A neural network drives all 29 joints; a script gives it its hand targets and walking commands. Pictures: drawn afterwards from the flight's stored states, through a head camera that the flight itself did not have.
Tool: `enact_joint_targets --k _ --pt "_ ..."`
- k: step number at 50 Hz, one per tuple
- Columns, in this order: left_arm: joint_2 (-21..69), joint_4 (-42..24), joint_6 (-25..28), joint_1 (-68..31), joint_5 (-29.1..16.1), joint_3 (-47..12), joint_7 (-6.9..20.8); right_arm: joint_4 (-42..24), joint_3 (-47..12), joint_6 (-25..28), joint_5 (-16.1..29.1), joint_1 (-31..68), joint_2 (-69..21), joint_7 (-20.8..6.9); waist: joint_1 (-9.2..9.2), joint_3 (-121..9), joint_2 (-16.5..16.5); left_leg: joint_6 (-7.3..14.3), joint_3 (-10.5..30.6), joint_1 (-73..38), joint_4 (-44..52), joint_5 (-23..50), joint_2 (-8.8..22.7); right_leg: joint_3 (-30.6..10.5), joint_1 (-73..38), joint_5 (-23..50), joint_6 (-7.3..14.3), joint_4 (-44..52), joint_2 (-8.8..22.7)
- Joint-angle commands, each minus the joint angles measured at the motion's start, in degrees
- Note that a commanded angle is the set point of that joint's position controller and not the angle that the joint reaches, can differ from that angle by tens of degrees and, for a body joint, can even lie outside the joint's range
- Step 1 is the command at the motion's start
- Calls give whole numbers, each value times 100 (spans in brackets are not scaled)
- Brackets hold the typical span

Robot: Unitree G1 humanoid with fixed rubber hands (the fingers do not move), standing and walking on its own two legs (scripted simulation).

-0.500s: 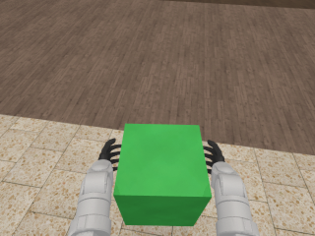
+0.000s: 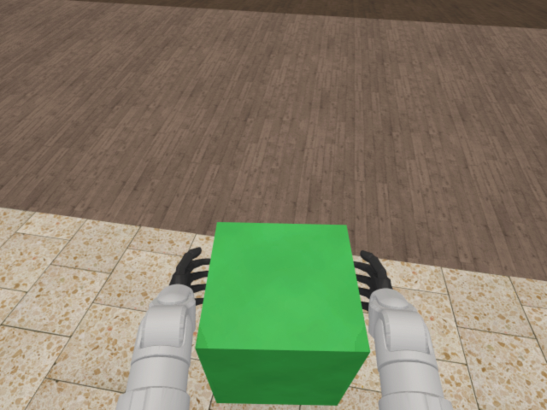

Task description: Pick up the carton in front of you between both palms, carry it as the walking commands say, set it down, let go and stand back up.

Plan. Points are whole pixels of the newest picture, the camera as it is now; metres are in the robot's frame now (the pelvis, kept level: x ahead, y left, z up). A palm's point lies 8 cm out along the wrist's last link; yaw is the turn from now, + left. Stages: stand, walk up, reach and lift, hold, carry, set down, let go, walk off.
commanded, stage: hold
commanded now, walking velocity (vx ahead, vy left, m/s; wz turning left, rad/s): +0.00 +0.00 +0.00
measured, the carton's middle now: (279, 317) +0.29 +0.00 -0.04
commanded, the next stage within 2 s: carry in 1.16 s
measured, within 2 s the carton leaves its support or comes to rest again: neither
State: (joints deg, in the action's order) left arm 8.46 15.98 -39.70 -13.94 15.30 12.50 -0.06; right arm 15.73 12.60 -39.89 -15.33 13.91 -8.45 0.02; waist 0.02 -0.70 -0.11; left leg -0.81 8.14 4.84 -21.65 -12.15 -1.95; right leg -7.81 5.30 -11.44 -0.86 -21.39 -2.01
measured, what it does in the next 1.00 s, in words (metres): stands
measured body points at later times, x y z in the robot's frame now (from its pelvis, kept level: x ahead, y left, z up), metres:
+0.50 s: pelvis -0.01 +0.00 +0.00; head -0.06 +0.00 +0.45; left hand +0.29 +0.15 +0.04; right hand +0.29 -0.15 +0.04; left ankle +0.00 +0.13 -0.75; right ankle +0.01 -0.13 -0.75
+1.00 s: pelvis -0.01 +0.00 +0.00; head -0.05 +0.00 +0.45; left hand +0.29 +0.15 +0.04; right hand +0.29 -0.15 +0.04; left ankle +0.00 +0.13 -0.75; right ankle +0.01 -0.13 -0.75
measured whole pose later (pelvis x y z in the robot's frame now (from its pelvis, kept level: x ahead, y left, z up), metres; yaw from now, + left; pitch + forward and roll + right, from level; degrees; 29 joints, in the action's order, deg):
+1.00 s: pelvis -0.01 +0.00 +0.00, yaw +0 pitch -7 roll +0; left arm 8.6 12.8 -43.7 -14.7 15.6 12.3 0.4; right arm 12.6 12.3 -43.8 -15.6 14.6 -8.6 -0.3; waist 0.0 0.5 -0.1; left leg -0.8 7.7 2.4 -20.6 -11.5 -1.8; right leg -7.4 2.8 -10.8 -0.8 -20.3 -1.9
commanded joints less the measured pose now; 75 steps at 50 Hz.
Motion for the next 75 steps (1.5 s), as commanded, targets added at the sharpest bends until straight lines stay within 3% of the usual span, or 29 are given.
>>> enact_joint_targets --k 1,5,11,24,45,57,58,60,61,65,69,70,71,72,73,74,75 --pt "5467 -384 166 -2805 -1510 -3255 1391 -366 -3264 159 1507 2798 -5453 -1388 -2 -1449 -6 -58 -399 -314 237 1392 -405 405 -481 1344 -69 206 -405" --pt "5428 -781 -24 -2772 -1673 -3510 1351 -758 -3528 -28 1680 2762 -5419 -1353 4 -1604 -2 -66 -364 -491 291 1634 -404 384 -657 1602 -79 260 -401" --pt "5167 -393 -238 -2776 -1404 -3062 1348 -379 -3076 -231 1421 2764 -5142 -1343 4 -783 7 -33 -437 -184 464 644 -367 425 -379 597 -34 422 -365" --pt "5363 -271 -145 -3379 -1443 -3096 1414 -248 -3113 -148 1452 3372 -5348 -1409 -1 -1112 -2 -20 -464 -195 351 430 -346 456 -375 389 -31 324 -351" --pt "5306 -534 -195 -2944 -1490 -3157 1375 -508 -3175 -195 1503 2928 -5298 -1374 -1 -1220 -2 -44 -435 -394 358 1155 -371 426 -577 1097 -53 327 -373" --pt "5264 -619 -199 -2860 -1505 -3188 1357 -606 -3203 -197 1516 2849 -5252 -1353 -9 -1165 -3 -41 -426 -412 375 1143 -376 413 -560 1065 -46 346 -379" --pt "5292 -676 -217 -2986 -1553 -3223 1355 -634 -3225 -210 1553 2975 -5258 -1354 -10 -1189 -61 51 -328 279 -84 284 628 262 93 214 40 -120 631" --pt "5301 -851 -235 -3004 -1646 -3374 1328 -850 -3378 -228 1644 2990 -5284 -1321 -7 -1148 2 102 -71 786 135 -2148 504 8 640 -2245 126 141 569" --pt "5346 -1043 -263 -3113 -1723 -3492 1301 -1012 -3507 -257 1722 3097 -5329 -1297 -3 -1008 47 132 -68 1036 115 -2789 480 -20 888 -2916 163 160 548" --pt "5364 -1762 -583 -3008 -2033 -4001 1093 -1770 -4068 -569 2061 3109 -5363 -1100 -22 -1593 197 158 -495 1054 -495 -1619 501 55 748 -2014 323 -22 789" --pt "5134 -2637 -1147 -2688 -2305 -4379 827 -2557 -4465 -1134 2327 2813 -5184 -865 -16 -1460 324 173 -563 1371 -587 -1985 619 -55 1023 -2496 427 -90 1005" --pt "5046 -2810 -1302 -2575 -2342 -4427 748 -2731 -4497 -1283 2365 2695 -5094 -790 -11 -1380 172 219 -455 1203 -418 -1917 744 144 1260 -2223 375 -356 949" --pt "4960 -2979 -1457 -2438 -2376 -4472 665 -2880 -4511 -1433 2391 2529 -4999 -707 10 -1360 -229 323 -129 835 -195 -1853 1004 500 1665 -1796 272 -890 790" --pt "4869 -3195 -1622 -2343 -2434 -4529 585 -2993 -4505 -1575 2409 2291 -4896 -611 53 -1375 -911 505 349 350 52 -1489 1328 1032 2142 -1325 127 -1656 545" --pt "4760 -3407 -1792 -2279 -2510 -4583 513 -3068 -4461 -1715 2422 1990 -4823 -500 91 -1266 -1368 769 799 -20 150 -698 1627 1378 2561 -1382 9 -1738 377" --pt "4667 -3564 -1947 -2170 -2596 -4627 441 -3250 -4408 -1859 2401 1737 -4743 -379 75 -1145 -1315 922 874 -111 -7 332 1716 1529 2598 -1460 -19 -1423 348" --pt "4618 -3691 -2073 -2056 -2681 -4625 379 -3465 -4370 -1992 2373 1609 -4695 -268 47 -1244 -1021 903 550 88 -354 1046 1630 1608 2059 -1327 -9 -1006 316"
